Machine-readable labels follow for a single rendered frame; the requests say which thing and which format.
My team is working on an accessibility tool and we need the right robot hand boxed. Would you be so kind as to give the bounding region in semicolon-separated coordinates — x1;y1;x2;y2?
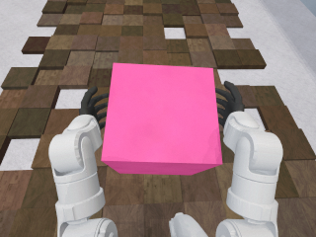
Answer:
215;81;245;128

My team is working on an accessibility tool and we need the right robot forearm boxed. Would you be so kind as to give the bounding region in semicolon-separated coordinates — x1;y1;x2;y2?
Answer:
223;111;283;237

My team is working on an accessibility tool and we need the carton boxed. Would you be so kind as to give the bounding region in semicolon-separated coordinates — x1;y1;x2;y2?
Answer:
101;62;223;176

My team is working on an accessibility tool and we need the left robot forearm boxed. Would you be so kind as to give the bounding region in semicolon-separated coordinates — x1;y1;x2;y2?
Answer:
48;115;106;237

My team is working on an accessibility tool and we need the left robot upper arm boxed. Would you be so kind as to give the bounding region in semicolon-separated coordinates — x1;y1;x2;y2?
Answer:
62;217;119;237

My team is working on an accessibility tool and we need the left robot hand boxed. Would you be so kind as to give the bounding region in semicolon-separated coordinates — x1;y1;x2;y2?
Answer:
79;86;110;129

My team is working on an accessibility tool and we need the robot right thigh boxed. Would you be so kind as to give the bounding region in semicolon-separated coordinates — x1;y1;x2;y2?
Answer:
169;214;208;237

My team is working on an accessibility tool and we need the right robot upper arm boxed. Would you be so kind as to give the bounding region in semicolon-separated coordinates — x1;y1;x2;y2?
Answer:
215;218;275;237

